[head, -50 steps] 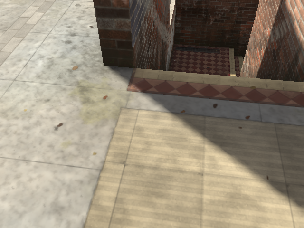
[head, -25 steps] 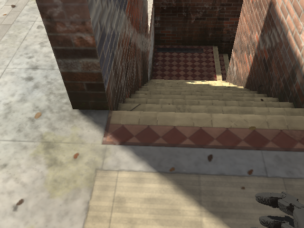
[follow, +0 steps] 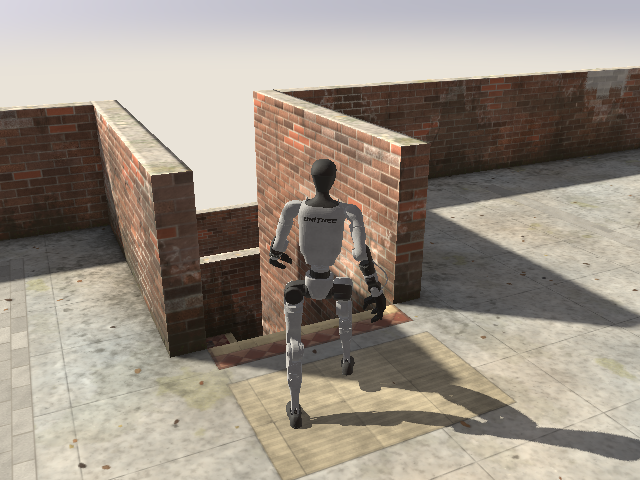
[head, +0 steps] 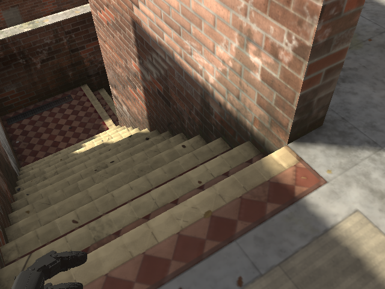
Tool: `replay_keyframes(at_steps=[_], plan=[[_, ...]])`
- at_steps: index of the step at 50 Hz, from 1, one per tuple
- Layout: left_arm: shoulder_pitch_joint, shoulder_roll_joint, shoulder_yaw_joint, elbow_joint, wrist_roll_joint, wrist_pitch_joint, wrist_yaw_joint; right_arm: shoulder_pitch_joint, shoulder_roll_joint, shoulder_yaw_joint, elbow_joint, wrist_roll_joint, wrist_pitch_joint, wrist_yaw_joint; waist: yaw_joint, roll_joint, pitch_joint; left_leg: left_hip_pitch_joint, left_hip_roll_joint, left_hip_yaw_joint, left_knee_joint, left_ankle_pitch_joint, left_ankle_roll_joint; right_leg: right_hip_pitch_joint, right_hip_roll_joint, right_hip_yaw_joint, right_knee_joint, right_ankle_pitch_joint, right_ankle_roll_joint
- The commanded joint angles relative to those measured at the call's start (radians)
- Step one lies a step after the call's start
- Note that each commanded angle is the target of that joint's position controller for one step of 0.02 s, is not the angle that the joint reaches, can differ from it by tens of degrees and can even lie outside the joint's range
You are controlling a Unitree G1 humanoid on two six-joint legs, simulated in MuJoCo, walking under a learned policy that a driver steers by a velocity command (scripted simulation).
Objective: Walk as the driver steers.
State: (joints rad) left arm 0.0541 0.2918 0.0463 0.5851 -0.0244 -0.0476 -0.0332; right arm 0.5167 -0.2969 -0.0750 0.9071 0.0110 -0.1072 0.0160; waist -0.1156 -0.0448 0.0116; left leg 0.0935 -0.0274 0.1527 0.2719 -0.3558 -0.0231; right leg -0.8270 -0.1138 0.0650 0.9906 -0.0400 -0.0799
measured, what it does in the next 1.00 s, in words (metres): walks ahead, turning left: right foot, then left foot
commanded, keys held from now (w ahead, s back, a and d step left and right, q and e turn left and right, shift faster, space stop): w+q+shift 0.62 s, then q+shift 0.18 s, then shift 0.20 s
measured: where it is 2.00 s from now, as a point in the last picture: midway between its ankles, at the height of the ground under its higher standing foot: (99, 232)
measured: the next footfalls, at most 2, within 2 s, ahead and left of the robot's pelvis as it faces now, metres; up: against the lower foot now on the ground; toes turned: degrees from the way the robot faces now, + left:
right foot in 0.14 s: +0.35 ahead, -0.14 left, +0.00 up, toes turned +3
left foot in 0.58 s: +0.64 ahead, +0.17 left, +0.00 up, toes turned +26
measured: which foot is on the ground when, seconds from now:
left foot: down 0.00-0.16, up 0.18-0.56, down 0.58-1.00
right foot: up 0.00-0.12, down 0.14-0.58, up 0.60-1.00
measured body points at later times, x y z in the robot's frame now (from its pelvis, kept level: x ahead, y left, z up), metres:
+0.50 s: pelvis +0.42 +0.01 -0.01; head +0.42 +0.03 +0.44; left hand +0.31 +0.26 -0.15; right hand +0.69 -0.17 -0.08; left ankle +0.60 +0.20 -0.66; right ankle +0.31 -0.15 -0.73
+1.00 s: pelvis +0.74 +0.13 -0.06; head +0.72 +0.15 +0.39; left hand +0.70 +0.46 -0.13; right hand +1.00 -0.02 -0.16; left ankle +0.61 +0.15 -0.73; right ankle +0.96 +0.14 -0.76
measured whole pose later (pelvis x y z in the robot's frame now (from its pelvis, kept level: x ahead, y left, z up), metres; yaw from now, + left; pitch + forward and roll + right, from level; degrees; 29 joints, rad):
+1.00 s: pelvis +0.74 +0.13 -0.06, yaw +47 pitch +0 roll +0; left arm 0.10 0.30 0.08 0.60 0.05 -0.05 -0.04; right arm 0.35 -0.25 -0.04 0.71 0.02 0.04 -0.11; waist 0.00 -0.07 -0.01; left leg -0.31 -0.24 -0.28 1.06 -0.69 0.08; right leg -0.56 0.04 0.15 0.64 0.45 0.04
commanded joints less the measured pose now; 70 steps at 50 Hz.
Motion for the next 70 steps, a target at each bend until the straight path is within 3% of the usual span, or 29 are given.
replay_keyframes(at_steps=[1,5,7,8,9,11,14,18,25,27,28,29,30,31,33,35,41,44,49,51,53,54,55,56,58,59,61,67,70], plan=[[-0.121,-0.003,-0.017,-0.093,0.009,-0.041,-0.03,-0.076,-0.135,-0.003,-0.077,0.025,-0.019,-0.001,0.068,0.009,0.178,-0.203,0.276,-0.197,-0.212,0.379,0.208,0.111,0.011,-0.063,-0.22,0.12,0.002],[-0.055,0.096,0.026,-0.104,-0.006,-0.061,-0.034,-0.037,-0.205,-0.001,-0.05,0.008,0.007,-0.013,0.155,0.163,0.052,-0.043,0.299,-0.179,0.013,0.962,0.18,0.397,0.121,-0.103,-0.369,-0.047,-0.013],[0.352,0.192,0.079,-0.014,-0.003,-0.045,0.003,-0.072,-0.189,0.014,-0.054,-0.011,0.014,-0.018,0.389,0.218,-0.186,-0.373,0.228,-0.151,0.536,0.922,0.114,1.029,0.063,-0.037,-0.315,-0.073,-0.048],[0.435,0.312,0.096,0.01,0.038,-0.046,0.015,0.086,0.02,0.061,-0.094,-0.012,-0.004,-0.011,0.267,-0.115,-0.421,-0.69,0.067,-0.203,0.969,0.084,0.073,1.373,-0.25,0.467,-0.404,-0.46,-0.149],[0.495,0.241,0.078,0.022,0.046,-0.053,0.006,0.067,-0.009,0.06,-0.102,0.043,-0.028,-0.014,0.291,-0.196,-0.565,-0.745,0.049,-0.351,1.129,-0.109,0.098,1.341,-0.314,0.781,-0.643,-0.735,-0.165],[0.4,0.126,0.047,0.081,0.022,-0.059,-0.001,-0.167,-0.054,0.031,-0.17,0.074,-0.018,-0.03,0.262,-0.079,-0.16,-0.935,0.115,-0.291,1.187,0.003,0.086,1.057,-0.269,0.508,-0.699,-0.528,-0.103],[0.247,-0.003,0.026,0.117,0.049,-0.068,-0.008,-0.107,0.009,0.021,-0.154,0.048,0.041,-0.017,0.119,-0.085,-0.048,-0.766,0.212,-0.287,1.11,0.133,0.085,0.715,-0.187,0.181,-0.737,-0.275,-0.072],[0.178,0.011,0.037,0.163,0.034,-0.078,0.008,-0.193,0.036,0.02,-0.202,0.037,0.102,-0.015,0.075,-0.036,0.102,-0.846,0.241,-0.277,1.013,0.205,0.078,0.598,-0.171,-0.077,-0.814,-0.082,-0.045],[0.217,0.162,0.066,0.19,0.051,-0.078,0.059,-0.344,-0.029,0.002,-0.266,0.014,0.072,0.055,0.07,0.036,0.121,-0.617,0.123,-0.054,0.606,0.561,0.121,0.603,-0.117,-0.35,-0.777,0.128,-0.003],[0.083,0.232,0.079,0.129,0.04,-0.076,0.065,0.012,-0.167,-0.065,-0.172,0.009,0.073,0.046,-0.117,-0.027,-0.087,-0.179,-0.017,0.066,0.883,0.521,0.145,0.575,-0.133,-0.358,-0.459,0.919,0.0],[-0.03,0.257,0.083,0.095,-0.009,-0.077,0.058,0.283,-0.264,-0.113,-0.107,0.016,0.087,0.029,-0.271,-0.057,-0.184,0.118,-0.063,0.062,0.929,0.39,0.186,0.439,-0.118,-0.333,-0.101,1.098,0.011],[-0.058,0.226,0.076,0.14,-0.041,-0.072,0.046,0.361,-0.229,-0.105,-0.107,0.038,0.104,0.015,-0.333,-0.017,-0.128,0.171,0.018,-0.09,0.573,0.205,0.271,0.35,-0.018,-0.286,0.374,0.579,0.061],[0.057,0.014,0.025,0.113,-0.011,-0.095,0.034,0.178,-0.216,-0.076,-0.101,0.007,0.097,0.027,-0.113,0.458,0.096,0.034,-0.01,-0.265,0.451,0.457,0.311,0.102,0.199,-0.202,0.838,-0.541,0.083],[0.254,-0.03,0.007,0.081,0.034,-0.115,0.034,-0.058,-0.122,-0.009,-0.218,0.002,0.065,0.043,0.134,0.516,0.023,-0.092,0.053,-0.572,0.399,0.607,0.363,0.032,0.166,0.02,0.837,-0.639,0.044],[0.12,0.077,0.03,-0.012,-0.013,-0.116,0.052,-0.12,-0.143,-0.031,-0.284,-0.017,0.036,0.067,0.154,0.122,-0.015,-0.273,0.213,-0.971,0.064,0.243,0.428,0.03,0.18,0.066,0.681,-0.495,0.027],[0.149,0.076,0.032,-0.004,0.008,-0.064,0.085,-0.219,-0.184,-0.046,-0.312,-0.006,0.014,0.051,0.224,-0.018,0.013,-0.527,0.209,-0.96,0.228,0.403,0.42,0.098,0.126,0.106,0.584,-0.447,0.076],[0.138,0.068,0.038,0.004,0.064,-0.027,0.07,-0.187,-0.136,-0.027,-0.31,-0.01,0.106,-0.078,0.176,0.033,-0.216,-0.423,0.077,-0.676,0.465,1.0,0.321,0.167,0.147,0.066,0.301,-0.024,0.115],[-0.068,0.077,0.045,-0.041,0.08,-0.032,0.02,-0.034,-0.024,0.006,-0.242,0.032,0.123,-0.115,0.08,0.047,-0.085,-0.4,-0.047,-0.543,0.519,0.448,0.225,0.096,0.175,0.065,-0.092,0.185,0.08],[0.06,0.003,0.025,-0.036,0.067,-0.006,-0.014,-0.189,0.017,0.04,-0.232,-0.003,0.146,-0.138,0.131,0.191,-0.046,-0.703,-0.135,-0.495,0.633,0.041,0.17,0.634,0.186,0.027,-0.358,0.591,0.14],[0.225,0.028,0.039,0.022,0.052,-0.005,-0.01,-0.256,0.046,0.059,-0.244,-0.007,0.148,-0.127,0.203,0.11,-0.017,-0.605,-0.155,-0.452,0.862,0.039,0.132,0.704,0.102,0.028,-0.607,0.735,0.145],[0.697,0.057,0.068,0.196,0.043,-0.016,-0.013,-0.394,0.032,0.063,-0.225,-0.004,0.145,-0.093,0.428,0.014,-0.041,-0.699,-0.216,-0.329,1.486,-0.024,0.046,1.024,-0.032,0.031,-0.815,0.935,0.074],[0.798,0.015,0.04,0.244,0.039,-0.02,-0.012,-0.374,0.109,0.069,-0.225,-0.01,0.144,-0.082,0.429,-0.154,-0.004,-0.954,-0.331,-0.338,1.902,-0.579,0.006,1.166,-0.105,0.096,-0.677,1.079,0.063],[0.674,0.017,-0.018,0.249,0.076,-0.025,-0.019,-0.143,0.192,0.082,-0.23,0.015,0.139,-0.069,0.159,-0.387,-0.004,-1.141,-0.284,-0.376,2.154,-0.684,0.001,1.151,-0.135,0.189,-0.328,1.646,0.028],[0.566,0.066,-0.005,0.239,0.073,-0.025,-0.023,0.047,0.136,0.075,-0.207,0.038,0.127,-0.043,0.021,-0.394,-0.086,-1.186,-0.185,-0.417,2.155,-0.586,-0.002,1.133,-0.231,0.395,-0.311,1.487,-0.103],[0.484,0.074,0.003,0.223,0.056,-0.021,-0.035,-0.144,-0.011,0.041,-0.182,0.045,0.124,-0.066,0.082,0.076,0.008,-1.199,-0.088,-0.354,2.015,-0.303,0.051,0.809,-0.204,0.347,-0.476,0.657,-0.184],[0.372,0.243,0.038,0.248,0.049,-0.013,-0.017,-0.182,0.013,0.061,-0.237,0.034,0.131,-0.081,0.011,0.006,0.063,-1.185,-0.032,-0.356,1.911,-0.236,0.046,0.614,-0.29,0.578,-0.597,0.091,-0.273],[0.325,0.101,-0.012,0.263,0.058,-0.016,0.013,-0.417,-0.017,0.061,-0.313,0.035,0.131,-0.091,0.064,0.142,0.15,-1.205,0.027,-0.374,1.825,-0.092,0.053,0.4,-0.21,0.651,-0.69,-0.493,-0.189],[0.431,0.029,-0.035,0.269,0.027,-0.02,0.073,-0.431,0.07,0.093,-0.399,-0.029,0.101,-0.048,0.14,-0.038,0.043,-1.071,0.164,-0.282,0.949,0.461,-0.03,0.517,-0.015,0.398,-0.58,-0.337,-0.117],[0.369,0.099,-0.009,0.235,0.026,-0.016,0.061,-0.384,0.035,0.082,-0.401,-0.005,0.087,-0.034,0.143,-0.097,0.045,-0.922,0.168,-0.259,0.848,0.465,-0.046,0.537,-0.02,0.358,-0.55,-0.271,-0.147]])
